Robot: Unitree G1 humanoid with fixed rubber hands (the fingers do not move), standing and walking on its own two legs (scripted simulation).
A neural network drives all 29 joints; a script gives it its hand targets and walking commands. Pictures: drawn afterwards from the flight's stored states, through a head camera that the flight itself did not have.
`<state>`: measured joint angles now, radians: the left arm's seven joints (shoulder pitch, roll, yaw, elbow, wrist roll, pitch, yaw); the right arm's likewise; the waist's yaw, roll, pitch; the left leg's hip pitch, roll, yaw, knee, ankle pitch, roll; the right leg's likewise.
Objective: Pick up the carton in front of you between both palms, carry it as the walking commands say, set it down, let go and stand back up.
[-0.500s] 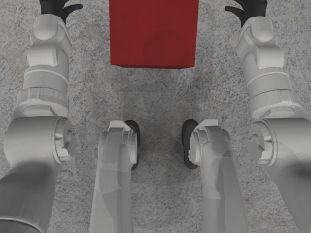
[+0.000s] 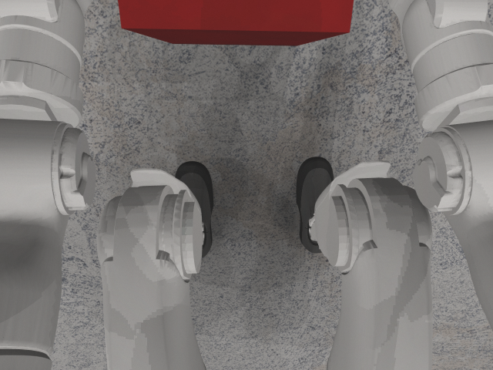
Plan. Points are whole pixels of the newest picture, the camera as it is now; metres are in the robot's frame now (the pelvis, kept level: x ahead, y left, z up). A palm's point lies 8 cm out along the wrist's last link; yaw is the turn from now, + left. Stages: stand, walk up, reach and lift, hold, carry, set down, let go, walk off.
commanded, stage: reach and lift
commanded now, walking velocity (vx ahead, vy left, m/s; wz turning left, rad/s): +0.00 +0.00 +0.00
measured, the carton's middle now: out of the picture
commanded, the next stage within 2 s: none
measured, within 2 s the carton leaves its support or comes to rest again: leaves its support in 0.76 s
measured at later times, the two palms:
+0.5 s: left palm out of the picture +0.56 +0.18 -0.17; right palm out of the picture +0.56 -0.12 -0.17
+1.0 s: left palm out of the picture +0.53 +0.19 -0.07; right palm out of the picture +0.54 -0.11 -0.06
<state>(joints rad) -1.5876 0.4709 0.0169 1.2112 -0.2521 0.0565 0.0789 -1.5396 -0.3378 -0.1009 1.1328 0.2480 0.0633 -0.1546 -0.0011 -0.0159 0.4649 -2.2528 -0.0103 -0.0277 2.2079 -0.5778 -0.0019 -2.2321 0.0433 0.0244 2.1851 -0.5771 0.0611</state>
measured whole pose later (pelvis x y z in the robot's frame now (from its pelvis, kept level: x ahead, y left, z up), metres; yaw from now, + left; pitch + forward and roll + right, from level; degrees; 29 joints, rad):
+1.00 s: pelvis +0.01 -0.01 +0.02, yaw +2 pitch +41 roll -2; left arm -1.26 0.20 0.26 0.84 0.01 0.33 0.10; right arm -1.20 -0.08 -0.38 0.77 -0.01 0.30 -0.16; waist 0.01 -0.04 0.05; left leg -2.26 -0.05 -0.05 2.11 -0.56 -0.03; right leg -2.23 0.09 0.05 2.11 -0.60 0.08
